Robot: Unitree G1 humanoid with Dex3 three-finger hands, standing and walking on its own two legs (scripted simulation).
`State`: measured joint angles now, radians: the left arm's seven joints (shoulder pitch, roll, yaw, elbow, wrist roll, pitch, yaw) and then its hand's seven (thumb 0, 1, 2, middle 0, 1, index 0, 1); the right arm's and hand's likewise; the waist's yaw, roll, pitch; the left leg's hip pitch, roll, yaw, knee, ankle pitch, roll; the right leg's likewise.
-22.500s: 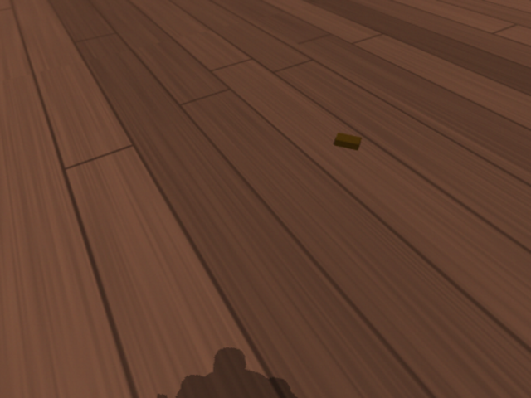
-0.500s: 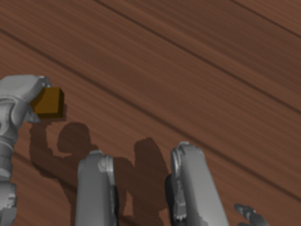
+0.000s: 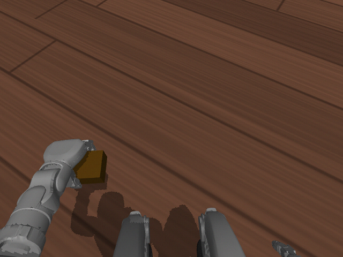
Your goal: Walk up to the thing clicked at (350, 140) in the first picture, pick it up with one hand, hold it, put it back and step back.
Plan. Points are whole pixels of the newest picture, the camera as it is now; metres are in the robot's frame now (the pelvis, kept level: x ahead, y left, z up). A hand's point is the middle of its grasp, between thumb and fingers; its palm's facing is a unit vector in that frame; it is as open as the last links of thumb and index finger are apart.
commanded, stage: lift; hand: left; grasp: from above
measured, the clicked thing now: (76, 168) +0.38 +0.26 -0.10
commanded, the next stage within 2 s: hold in 0.62 s
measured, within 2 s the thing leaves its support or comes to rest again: neither
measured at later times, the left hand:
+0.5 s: hand (70, 147) +0.37 +0.22 +0.04, palm faces -0.43 -0.06 -0.90, open 10.1 cm
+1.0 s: hand (61, 125) +0.39 +0.22 +0.09, palm faces -0.46 -0.05 -0.89, open 10.1 cm
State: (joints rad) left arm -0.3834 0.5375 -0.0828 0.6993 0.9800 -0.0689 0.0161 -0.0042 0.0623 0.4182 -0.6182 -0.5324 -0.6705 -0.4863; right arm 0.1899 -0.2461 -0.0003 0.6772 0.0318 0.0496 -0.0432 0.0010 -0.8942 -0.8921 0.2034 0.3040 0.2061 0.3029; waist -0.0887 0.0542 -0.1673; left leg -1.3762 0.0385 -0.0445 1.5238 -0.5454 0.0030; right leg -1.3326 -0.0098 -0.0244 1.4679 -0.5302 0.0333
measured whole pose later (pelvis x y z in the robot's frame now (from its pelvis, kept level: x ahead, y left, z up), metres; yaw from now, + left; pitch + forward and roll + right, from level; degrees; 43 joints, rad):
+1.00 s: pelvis +0.08 +0.00 +0.15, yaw +0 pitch +8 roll +0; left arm -0.31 0.40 -0.20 0.79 1.00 -0.02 0.06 0.00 0.04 0.43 -0.64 -0.52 -0.69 -0.47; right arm 0.24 -0.25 -0.05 0.74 0.05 0.03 -0.05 0.00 -0.89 -0.89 0.20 0.30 0.21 0.30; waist -0.03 0.04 -0.09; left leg -0.50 0.03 0.03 0.71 -0.35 0.00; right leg -0.49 -0.02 0.02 0.69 -0.34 0.03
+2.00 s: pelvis +0.05 -0.01 +0.17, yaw +0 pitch +1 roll +1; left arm -0.24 0.41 -0.22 0.64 0.99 -0.04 -0.03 -0.01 0.05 0.42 -0.63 -0.53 -0.68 -0.48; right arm 0.18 -0.26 -0.02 0.70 0.06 0.07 -0.07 0.01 -0.90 -0.89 0.20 0.30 0.20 0.30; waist 0.01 0.05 -0.02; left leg -0.31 0.03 0.04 0.53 -0.23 -0.01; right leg -0.32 -0.02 0.03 0.55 -0.24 0.02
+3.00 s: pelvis +0.06 -0.01 +0.17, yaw +0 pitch +4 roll +0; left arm -0.29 0.39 -0.19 0.80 1.05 -0.11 0.07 -0.01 0.03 0.44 -0.64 -0.54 -0.69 -0.50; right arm 0.17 -0.25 -0.03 0.69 0.04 0.08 -0.06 0.00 -0.89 -0.89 0.20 0.30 0.20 0.30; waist -0.01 0.02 -0.01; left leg -0.38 0.02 0.03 0.56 -0.25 -0.01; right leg -0.38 -0.02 0.02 0.58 -0.26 0.02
